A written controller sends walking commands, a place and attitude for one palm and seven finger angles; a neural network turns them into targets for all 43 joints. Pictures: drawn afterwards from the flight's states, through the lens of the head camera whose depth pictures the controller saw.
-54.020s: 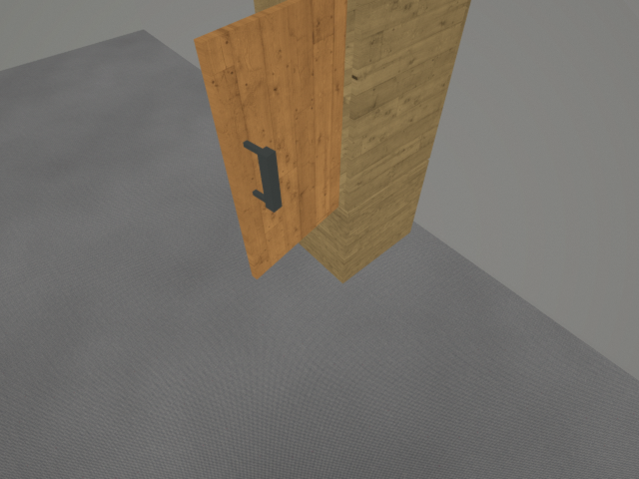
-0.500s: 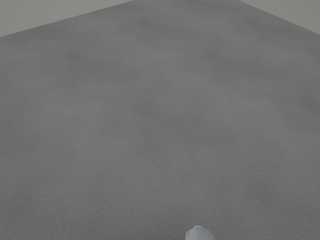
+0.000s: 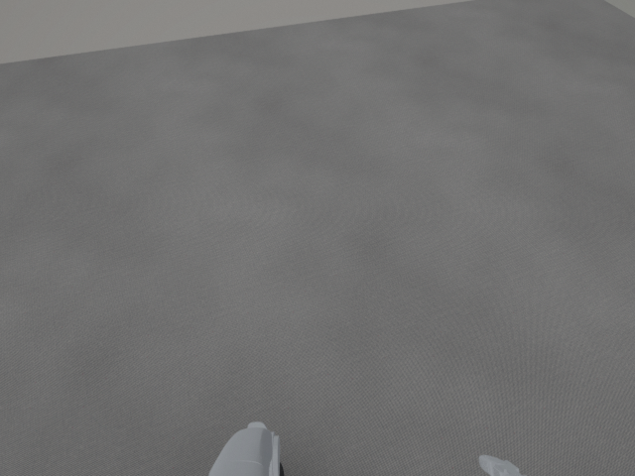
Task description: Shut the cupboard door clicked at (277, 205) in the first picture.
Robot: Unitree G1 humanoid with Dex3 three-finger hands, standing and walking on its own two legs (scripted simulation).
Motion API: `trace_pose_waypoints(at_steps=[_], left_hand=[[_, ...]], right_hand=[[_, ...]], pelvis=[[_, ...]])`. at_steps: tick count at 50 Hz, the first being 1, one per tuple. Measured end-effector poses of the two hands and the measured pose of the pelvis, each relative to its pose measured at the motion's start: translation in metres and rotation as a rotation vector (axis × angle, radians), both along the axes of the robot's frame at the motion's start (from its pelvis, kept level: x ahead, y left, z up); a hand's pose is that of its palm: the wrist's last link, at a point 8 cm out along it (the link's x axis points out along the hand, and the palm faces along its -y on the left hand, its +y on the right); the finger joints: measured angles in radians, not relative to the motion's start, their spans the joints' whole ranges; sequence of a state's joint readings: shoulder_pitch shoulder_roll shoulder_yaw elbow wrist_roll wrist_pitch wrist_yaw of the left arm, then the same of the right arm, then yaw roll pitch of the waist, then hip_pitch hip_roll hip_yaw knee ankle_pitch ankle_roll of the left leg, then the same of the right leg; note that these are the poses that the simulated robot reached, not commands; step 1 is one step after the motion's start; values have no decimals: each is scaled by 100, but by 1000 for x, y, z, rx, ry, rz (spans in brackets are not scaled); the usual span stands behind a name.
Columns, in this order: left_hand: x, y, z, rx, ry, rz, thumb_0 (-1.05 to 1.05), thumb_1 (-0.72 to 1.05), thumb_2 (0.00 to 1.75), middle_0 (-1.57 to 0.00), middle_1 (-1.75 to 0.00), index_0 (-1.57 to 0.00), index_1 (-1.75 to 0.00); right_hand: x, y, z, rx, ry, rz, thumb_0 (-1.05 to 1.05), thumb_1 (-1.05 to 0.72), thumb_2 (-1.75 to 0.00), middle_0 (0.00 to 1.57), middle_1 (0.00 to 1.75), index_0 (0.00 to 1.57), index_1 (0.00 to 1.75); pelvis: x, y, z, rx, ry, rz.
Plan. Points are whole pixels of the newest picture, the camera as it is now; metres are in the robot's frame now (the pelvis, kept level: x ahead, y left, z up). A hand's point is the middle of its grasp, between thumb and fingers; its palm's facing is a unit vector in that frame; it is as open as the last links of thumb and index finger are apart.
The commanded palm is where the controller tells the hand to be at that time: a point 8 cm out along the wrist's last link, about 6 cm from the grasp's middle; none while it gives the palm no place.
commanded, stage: walk to a spot facing it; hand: left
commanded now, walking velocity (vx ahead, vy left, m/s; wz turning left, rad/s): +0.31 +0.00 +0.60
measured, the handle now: out of the picture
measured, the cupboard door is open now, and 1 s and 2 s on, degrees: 26 26 26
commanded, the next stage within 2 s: turn to face it in 0.24 s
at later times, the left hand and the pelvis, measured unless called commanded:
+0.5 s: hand (176, 374) +0.27 +0.25 -0.16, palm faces +0.19 -0.96 -0.22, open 7.4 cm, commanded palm none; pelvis +0.18 +0.03 +0.00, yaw +11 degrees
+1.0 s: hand (188, 345) +0.33 +0.25 -0.19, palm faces +0.01 -0.98 -0.20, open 7.4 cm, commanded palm none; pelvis +0.26 +0.05 -0.02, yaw -4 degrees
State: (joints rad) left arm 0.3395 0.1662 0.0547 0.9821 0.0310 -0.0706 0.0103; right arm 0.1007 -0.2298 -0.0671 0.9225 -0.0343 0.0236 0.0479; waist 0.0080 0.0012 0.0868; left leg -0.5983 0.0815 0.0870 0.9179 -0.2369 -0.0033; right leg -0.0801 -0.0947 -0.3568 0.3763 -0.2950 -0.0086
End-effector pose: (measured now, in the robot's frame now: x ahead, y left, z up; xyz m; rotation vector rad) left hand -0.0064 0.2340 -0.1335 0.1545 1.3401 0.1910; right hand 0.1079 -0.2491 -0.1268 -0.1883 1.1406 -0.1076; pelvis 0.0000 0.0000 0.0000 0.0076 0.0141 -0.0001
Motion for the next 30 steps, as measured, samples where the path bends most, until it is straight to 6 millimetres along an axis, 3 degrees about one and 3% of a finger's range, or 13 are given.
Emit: trace_pose_waypoints(at_steps=[6,8,10,14,20,25,30], left_hand=[[-25,11,-14,-28,149,132,0,91,90,-20,-30,-20,-29],[-23,20,-25,-41,188,155,0,91,90,-20,-30,-20,-29],[-7,33,-34,-38,196,163,1,91,90,-20,-30,-20,-29],[64,58,-32,0,54,176,1,91,90,-20,-29,-20,-29],[183,73,-5,30,-191,145,1,91,90,-20,-29,-19,-29],[255,61,8,32,-257,90,0,91,90,-19,-29,-19,-29],[302,32,-2,18,-239,20,0,91,90,-19,-29,-19,-29]], right_hand=[[124,43,4,-5,-120,178,0,-91,-90,20,30,19,29],[156,56,0,-15,-185,209,0,-91,-90,20,30,20,29],[172,64,-4,-29,-211,216,0,-91,-90,20,30,20,29],[167,67,-6,-58,-105,234,0,-91,-90,20,30,20,29],[144,64,-6,-51,69,190,0,-90,-89,20,30,20,30],[133,58,-10,-26,158,114,0,-90,-90,20,30,20,30],[135,45,-32,11,220,20,0,-90,-90,20,30,20,30]], pelvis=[[49,17,-13,2,-16,70],[69,29,-26,-17,-16,78],[81,36,-33,-18,-24,104],[103,40,-25,-15,-22,153],[143,40,-7,-19,-7,206],[181,32,-2,-6,-11,192],[222,18,-15,17,-20,124]])
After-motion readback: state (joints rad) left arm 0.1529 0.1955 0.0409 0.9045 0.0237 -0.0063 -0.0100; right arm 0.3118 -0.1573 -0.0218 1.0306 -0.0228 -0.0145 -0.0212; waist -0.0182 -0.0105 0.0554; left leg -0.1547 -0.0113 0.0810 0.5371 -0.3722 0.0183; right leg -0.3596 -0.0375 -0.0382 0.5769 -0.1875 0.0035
